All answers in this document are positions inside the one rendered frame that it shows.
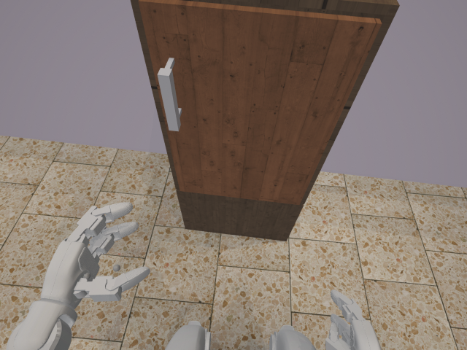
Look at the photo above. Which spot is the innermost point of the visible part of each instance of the robot thigh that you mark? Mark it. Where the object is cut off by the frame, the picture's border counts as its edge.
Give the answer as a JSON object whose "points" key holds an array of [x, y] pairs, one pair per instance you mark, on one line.
{"points": [[190, 337], [289, 340]]}

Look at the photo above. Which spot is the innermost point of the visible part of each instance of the handle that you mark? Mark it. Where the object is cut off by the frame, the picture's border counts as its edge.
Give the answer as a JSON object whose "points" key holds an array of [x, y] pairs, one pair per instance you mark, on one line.
{"points": [[168, 92]]}

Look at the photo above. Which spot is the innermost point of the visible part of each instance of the right robot thigh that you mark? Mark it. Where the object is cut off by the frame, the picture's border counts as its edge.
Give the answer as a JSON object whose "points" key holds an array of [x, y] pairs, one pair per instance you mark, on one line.
{"points": [[289, 340]]}

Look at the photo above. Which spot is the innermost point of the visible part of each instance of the left robot hand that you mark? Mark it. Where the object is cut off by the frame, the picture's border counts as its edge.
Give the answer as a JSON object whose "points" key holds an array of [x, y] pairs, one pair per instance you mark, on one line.
{"points": [[72, 259]]}

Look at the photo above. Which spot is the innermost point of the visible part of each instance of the right robot hand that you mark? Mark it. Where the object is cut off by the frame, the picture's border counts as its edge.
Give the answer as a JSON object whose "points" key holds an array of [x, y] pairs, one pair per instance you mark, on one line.
{"points": [[359, 335]]}

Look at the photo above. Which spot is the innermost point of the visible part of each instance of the left robot forearm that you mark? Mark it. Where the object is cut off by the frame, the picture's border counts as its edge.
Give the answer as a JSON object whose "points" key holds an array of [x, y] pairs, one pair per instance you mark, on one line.
{"points": [[46, 327]]}

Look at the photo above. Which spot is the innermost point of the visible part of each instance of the cupboard door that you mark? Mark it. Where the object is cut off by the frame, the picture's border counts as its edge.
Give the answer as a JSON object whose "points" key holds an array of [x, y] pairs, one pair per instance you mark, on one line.
{"points": [[261, 91]]}

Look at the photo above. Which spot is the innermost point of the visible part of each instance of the left robot thigh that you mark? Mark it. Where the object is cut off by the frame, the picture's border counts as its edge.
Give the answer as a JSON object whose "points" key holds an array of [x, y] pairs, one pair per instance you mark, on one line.
{"points": [[190, 337]]}

